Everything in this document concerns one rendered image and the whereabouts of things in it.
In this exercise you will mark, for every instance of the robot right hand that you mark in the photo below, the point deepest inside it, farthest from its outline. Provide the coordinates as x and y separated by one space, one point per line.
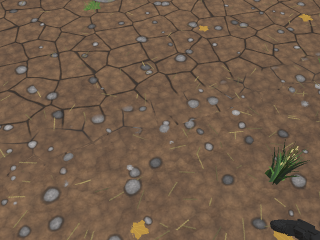
300 229

